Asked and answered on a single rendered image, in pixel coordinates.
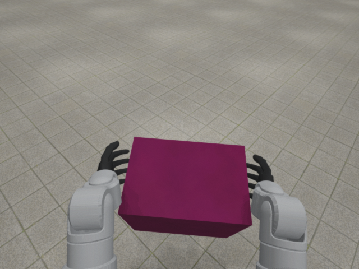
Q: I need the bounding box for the robot left forearm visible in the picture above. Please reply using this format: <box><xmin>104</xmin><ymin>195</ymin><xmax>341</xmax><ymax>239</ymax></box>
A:
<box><xmin>62</xmin><ymin>169</ymin><xmax>122</xmax><ymax>269</ymax></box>

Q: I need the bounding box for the robot right hand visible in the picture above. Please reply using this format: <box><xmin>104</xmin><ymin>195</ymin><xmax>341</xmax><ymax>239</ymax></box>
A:
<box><xmin>246</xmin><ymin>155</ymin><xmax>274</xmax><ymax>199</ymax></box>

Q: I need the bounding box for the robot left hand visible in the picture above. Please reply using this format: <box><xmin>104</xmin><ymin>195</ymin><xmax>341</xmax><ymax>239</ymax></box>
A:
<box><xmin>97</xmin><ymin>141</ymin><xmax>130</xmax><ymax>184</ymax></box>

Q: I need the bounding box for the carton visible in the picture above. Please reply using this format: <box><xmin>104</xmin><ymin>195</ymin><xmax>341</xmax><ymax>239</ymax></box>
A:
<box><xmin>118</xmin><ymin>137</ymin><xmax>252</xmax><ymax>238</ymax></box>

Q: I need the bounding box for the robot right forearm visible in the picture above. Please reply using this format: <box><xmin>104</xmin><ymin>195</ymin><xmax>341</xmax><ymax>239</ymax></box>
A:
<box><xmin>250</xmin><ymin>180</ymin><xmax>307</xmax><ymax>269</ymax></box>

